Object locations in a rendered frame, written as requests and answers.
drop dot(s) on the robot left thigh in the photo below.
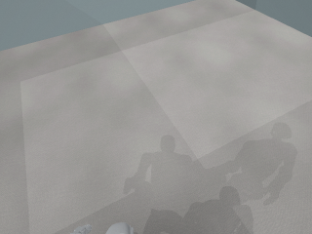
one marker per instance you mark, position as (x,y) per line
(120,228)

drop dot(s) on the left robot hand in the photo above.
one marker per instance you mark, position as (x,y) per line
(85,229)

